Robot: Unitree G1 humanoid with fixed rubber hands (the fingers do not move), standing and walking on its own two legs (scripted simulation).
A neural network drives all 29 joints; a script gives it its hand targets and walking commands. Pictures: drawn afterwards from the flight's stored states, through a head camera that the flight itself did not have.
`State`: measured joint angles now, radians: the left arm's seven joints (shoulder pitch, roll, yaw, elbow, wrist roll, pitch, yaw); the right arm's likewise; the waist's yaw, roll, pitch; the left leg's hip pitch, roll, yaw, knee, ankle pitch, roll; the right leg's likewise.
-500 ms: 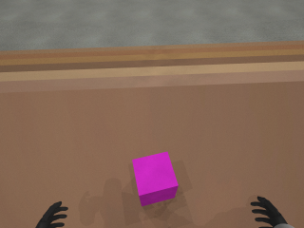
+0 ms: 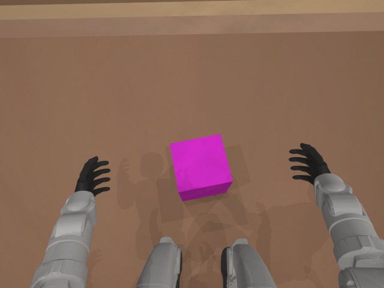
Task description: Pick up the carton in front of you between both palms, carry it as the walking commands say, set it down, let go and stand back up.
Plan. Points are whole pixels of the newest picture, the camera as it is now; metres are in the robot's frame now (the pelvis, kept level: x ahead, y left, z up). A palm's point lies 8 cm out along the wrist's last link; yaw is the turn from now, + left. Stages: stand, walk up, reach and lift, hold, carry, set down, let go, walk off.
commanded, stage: reach and lift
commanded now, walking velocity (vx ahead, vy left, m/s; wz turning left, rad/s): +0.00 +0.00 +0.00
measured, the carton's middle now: (200, 170) +0.49 +0.02 -0.58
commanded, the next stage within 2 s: none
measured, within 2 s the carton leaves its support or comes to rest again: neither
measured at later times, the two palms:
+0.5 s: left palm (127, 141) +0.45 +0.21 -0.14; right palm (273, 114) +0.53 -0.18 -0.14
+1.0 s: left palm (144, 162) +0.45 +0.21 -0.34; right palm (252, 145) +0.52 -0.17 -0.35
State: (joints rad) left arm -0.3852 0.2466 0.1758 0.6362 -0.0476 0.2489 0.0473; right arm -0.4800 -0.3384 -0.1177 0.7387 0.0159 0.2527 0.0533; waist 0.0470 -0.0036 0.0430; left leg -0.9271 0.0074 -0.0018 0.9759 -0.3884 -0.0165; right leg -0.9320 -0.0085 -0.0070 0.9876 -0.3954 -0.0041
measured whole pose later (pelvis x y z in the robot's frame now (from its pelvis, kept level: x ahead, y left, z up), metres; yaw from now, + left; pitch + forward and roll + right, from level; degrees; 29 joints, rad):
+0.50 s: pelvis -0.05 -0.01 -0.05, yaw +0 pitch +40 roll +2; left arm -1.17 0.13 0.45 0.76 0.04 0.26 0.13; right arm -1.43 -0.43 -0.23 1.12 -0.10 0.24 0.10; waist 0.12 -0.02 0.09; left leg -1.48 0.02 0.02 1.07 -0.29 -0.03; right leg -1.50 0.01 0.02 1.10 -0.30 -0.02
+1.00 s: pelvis -0.04 +0.00 -0.19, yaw +2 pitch +53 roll +4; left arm -1.17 0.13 0.41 0.83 -0.03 0.10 0.14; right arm -1.39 -0.40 -0.18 1.09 -0.03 0.11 -0.01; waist 0.09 -0.01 0.00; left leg -2.04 -0.01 0.01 1.62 -0.50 -0.04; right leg -2.07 0.01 0.05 1.65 -0.51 0.00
